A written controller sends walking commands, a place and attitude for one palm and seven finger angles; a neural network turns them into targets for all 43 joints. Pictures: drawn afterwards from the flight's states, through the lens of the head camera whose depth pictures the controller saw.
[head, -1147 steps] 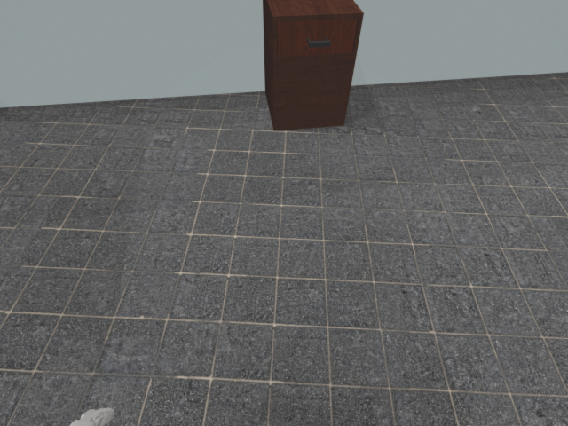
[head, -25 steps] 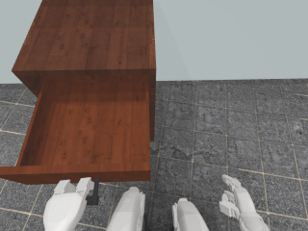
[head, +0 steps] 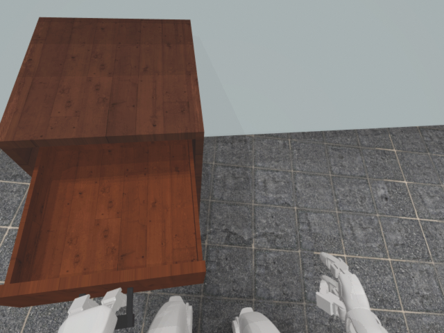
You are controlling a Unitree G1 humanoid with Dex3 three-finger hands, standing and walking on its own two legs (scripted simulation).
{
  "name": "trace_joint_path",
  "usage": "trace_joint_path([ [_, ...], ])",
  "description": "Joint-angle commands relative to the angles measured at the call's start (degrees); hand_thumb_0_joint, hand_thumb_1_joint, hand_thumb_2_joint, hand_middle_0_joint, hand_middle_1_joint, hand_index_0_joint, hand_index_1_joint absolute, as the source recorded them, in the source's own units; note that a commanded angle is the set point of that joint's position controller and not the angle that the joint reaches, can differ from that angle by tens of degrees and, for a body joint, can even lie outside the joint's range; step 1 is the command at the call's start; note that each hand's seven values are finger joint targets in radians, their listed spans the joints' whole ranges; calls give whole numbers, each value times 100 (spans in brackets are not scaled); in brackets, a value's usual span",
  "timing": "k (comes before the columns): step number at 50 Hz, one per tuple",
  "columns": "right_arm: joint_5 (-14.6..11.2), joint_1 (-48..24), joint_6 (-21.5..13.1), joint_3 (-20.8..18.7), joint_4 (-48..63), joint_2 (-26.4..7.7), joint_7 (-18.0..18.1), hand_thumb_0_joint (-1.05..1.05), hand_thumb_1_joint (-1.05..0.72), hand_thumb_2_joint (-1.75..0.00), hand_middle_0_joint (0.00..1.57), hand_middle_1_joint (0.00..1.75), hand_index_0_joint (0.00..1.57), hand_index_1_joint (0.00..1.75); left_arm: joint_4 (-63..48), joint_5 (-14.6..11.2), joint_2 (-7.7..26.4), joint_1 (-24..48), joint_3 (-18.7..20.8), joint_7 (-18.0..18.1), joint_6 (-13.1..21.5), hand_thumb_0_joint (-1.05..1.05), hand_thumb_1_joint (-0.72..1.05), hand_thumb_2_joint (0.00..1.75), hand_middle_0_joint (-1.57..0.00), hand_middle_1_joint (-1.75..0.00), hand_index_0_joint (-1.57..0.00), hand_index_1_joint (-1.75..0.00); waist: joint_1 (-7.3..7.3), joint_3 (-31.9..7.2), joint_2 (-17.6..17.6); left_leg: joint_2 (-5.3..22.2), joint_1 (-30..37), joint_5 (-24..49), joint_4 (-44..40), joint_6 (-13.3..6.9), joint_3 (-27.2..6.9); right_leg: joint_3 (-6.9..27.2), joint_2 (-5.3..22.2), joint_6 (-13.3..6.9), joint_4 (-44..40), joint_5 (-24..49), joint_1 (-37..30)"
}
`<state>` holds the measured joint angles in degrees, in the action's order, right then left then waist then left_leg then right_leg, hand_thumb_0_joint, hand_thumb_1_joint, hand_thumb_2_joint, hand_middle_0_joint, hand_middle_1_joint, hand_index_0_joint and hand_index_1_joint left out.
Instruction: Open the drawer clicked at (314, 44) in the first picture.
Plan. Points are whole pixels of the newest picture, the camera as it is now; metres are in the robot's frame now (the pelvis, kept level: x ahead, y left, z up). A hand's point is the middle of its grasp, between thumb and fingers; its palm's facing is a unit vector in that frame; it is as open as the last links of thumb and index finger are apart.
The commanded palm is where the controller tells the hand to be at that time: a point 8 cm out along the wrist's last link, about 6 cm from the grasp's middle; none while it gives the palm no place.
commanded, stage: lift the hand off the handle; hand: left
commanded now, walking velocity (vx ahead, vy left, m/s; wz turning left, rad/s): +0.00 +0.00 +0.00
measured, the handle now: (105, 310) +0.18 +0.22 -0.15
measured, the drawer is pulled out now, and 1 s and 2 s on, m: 0.30 0.26 0.22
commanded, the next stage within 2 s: open the thumb to release the handle in 0.12 s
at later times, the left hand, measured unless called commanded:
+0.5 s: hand out of the picture +0.12 +0.20 -0.11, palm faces -0.66 -0.36 -0.66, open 14.8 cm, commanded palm +0.15 +0.21 -0.05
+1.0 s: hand (107, 322) +0.16 +0.21 -0.15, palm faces -0.07 -0.04 -1.00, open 14.5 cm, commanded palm +0.17 +0.21 -0.08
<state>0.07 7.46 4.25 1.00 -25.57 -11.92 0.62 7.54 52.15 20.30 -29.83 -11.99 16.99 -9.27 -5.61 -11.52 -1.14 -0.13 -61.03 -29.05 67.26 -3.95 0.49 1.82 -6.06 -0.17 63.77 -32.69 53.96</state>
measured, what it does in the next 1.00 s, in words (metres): lowers itself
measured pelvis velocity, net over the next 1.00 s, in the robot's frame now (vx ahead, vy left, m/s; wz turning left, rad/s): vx -0.06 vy -0.05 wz -0.01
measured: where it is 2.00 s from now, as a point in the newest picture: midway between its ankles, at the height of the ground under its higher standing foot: outside the picture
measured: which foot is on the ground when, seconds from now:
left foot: down 0.00-1.00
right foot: down 0.00-1.00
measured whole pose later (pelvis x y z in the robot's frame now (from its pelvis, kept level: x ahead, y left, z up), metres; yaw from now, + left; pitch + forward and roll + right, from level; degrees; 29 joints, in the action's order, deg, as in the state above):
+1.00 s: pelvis -0.06 -0.05 -0.10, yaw +0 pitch +28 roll +0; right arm 3.2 2.8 0.3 -1.5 -36.9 -11.7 1.6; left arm 18.2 63.3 18.8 -11.6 -0.9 37.5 7.5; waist 5.6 -13.0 -3.9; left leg 1.8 -85.3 -31.2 88.7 -0.8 0.6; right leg -6.1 -2.4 -5.6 90.4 -38.1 80.3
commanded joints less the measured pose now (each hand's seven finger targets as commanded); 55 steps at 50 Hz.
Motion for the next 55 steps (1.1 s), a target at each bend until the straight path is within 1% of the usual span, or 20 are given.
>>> trace_joint_path([
  [1,-93,-297,-285,-362,926,-781,63,0,-90,-90,20,30,20,30,-3222,-632,510,-1897,732,875,332,0,-50,30,-30,-120,-30,-120,1072,-2274,-1872,271,4094,4853,-1162,453,-492,-536,181,-345,-759,1990,-146],
  [9,-258,-224,-412,-377,989,-748,91,0,-90,-90,20,30,20,30,-3644,-1279,516,-2564,651,223,10,0,-50,30,-30,-120,-30,-120,1113,-2201,-2225,376,4545,5784,-1421,545,-592,-644,209,-312,-953,2080,-468],
  [12,-320,-234,-413,-390,993,-745,104,0,-90,-90,20,30,20,30,-3924,-1556,531,-2701,600,23,-150,0,-50,30,-30,-120,-30,-120,1084,-2072,-2272,389,4495,5697,-1346,529,-613,-634,243,-300,-892,2035,-586],
  [14,-344,-217,-420,-391,935,-770,125,0,-90,-90,20,30,20,30,-3448,-1585,430,-2580,551,-36,-251,0,-50,30,-29,-111,-29,-111,977,-1728,-2227,409,4383,5665,-1350,550,-658,-636,231,-288,-850,1899,-374],
  [18,-317,-106,-427,-419,903,-793,118,0,-90,-90,20,30,20,30,-2816,-1554,401,-2181,557,-33,-250,0,-50,30,-25,-93,-25,-93,839,-1507,-1928,390,4020,5465,-1302,497,-628,-632,213,-305,-881,1977,-273],
  [23,-204,38,-404,-459,790,-846,112,0,-90,-90,20,30,20,30,-1803,-1142,253,-1329,544,183,-4,0,-50,30,-22,-70,-22,-70,576,-1443,-1245,340,3478,4936,-1021,362,-589,-631,194,-283,-712,2156,47],
  [25,-149,56,-390,-489,716,-870,105,0,-90,-90,20,30,20,30,-1391,-905,180,-1066,570,326,147,0,-50,30,-20,-62,-20,-62,545,-1610,-1000,306,3193,4469,-771,294,-544,-607,194,-273,-497,2075,281],
  [28,-51,88,-380,-520,548,-899,125,0,-90,-90,20,30,20,30,-975,-442,239,-105,683,648,438,0,-50,30,-18,-48,-18,-48,383,-1573,-499,220,2374,3374,-349,227,-495,-581,203,-277,-109,1916,670],
  [32,126,72,-415,-569,260,-957,117,0,-90,-90,20,30,20,30,-406,375,338,973,937,1246,940,0,-50,30,-15,-30,-15,-30,325,-1624,58,108,1157,1762,413,167,-392,-581,194,-314,480,1335,1456],
  [34,229,39,-438,-613,217,-965,96,0,-90,-90,20,30,20,30,-779,725,533,1322,1186,1596,1242,0,-50,30,-15,-30,-15,-30,452,-2080,12,91,974,1428,628,146,-413,-523,226,-323,712,1127,1598],
  [36,278,-15,-437,-632,106,-950,80,0,-90,-90,20,30,20,30,-803,983,644,1573,1395,1920,1464,0,-50,30,-15,-30,-15,-30,536,-2091,178,60,722,1048,789,129,-398,-458,226,-327,743,847,1741],
  [39,354,-186,-487,-631,-60,-898,65,0,-90,-90,20,30,20,30,-1064,1230,805,2053,1641,2300,1803,0,-50,30,-15,-30,-15,-30,657,-2415,39,81,638,819,957,140,-473,-336,255,-323,897,560,2070],
  [41,387,-305,-553,-623,-203,-824,70,0,-90,-90,20,30,20,30,-1090,1277,901,2410,1793,2485,1993,0,-50,30,-15,-30,-15,-30,717,-2435,68,62,406,476,1108,130,-410,-190,273,-305,853,205,2198],
  [43,416,-382,-636,-611,-289,-758,75,0,-90,-90,20,30,20,30,-1081,1254,1081,2549,1985,2636,2020,0,-50,30,-15,-30,-15,-30,845,-2714,-142,36,229,391,1186,126,-305,-19,304,-310,793,93,1997],
  [45,364,-396,-630,-602,-331,-696,105,0,-90,-90,20,30,20,30,-797,1092,1091,2680,2035,2671,1796,0,-50,30,-15,-30,-15,-30,793,-2778,56,-15,-146,160,1242,100,-174,208,341,-225,540,-64,1459],
  [47,292,-440,-639,-575,-329,-642,165,0,-90,-90,20,30,20,30,-583,932,1125,2904,2025,2648,1597,0,-50,30,-15,-30,-15,-30,709,-2547,288,-28,-559,-59,1282,87,-76,538,415,-151,194,-370,1031],
  [48,281,-438,-656,-550,-354,-667,222,0,-90,-90,20,30,20,30,-530,882,1336,3052,2181,2642,1560,0,-50,30,-15,-30,-15,-30,700,-2607,418,-10,-703,-87,1317,78,-77,700,431,-143,128,-405,868],
  [52,201,-517,-703,-487,-445,-595,351,0,-90,-90,20,30,20,30,-170,830,1448,3301,2139,2556,1483,0,-50,30,-15,-30,-15,-30,685,-2387,333,-26,-1000,-177,1332,97,-13,1091,551,-86,-130,-514,507],
  [53,194,-538,-710,-471,-483,-616,377,0,-90,-90,20,30,20,30,-33,841,1624,3368,2273,2538,1499,0,-50,30,-15,-30,-15,-30,710,-2342,306,-13,-1056,-148,1331,97,-30,1159,546,-117,-135,-490,467],
  [55,205,-533,-729,-472,-531,-593,397,0,-90,-90,20,30,20,30,124,859,1514,3425,2182,2520,1593,0,-50,30,-15,-30,-15,-30,682,-2187,149,-19,-1041,-130,1339,103,-30,1177,565,-114,-153,-363,518],
])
